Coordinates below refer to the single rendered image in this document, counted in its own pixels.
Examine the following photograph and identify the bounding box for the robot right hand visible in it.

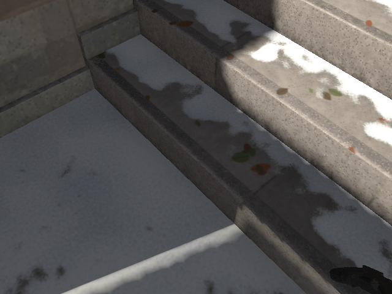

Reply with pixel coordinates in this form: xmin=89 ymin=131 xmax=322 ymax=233
xmin=330 ymin=265 xmax=392 ymax=294

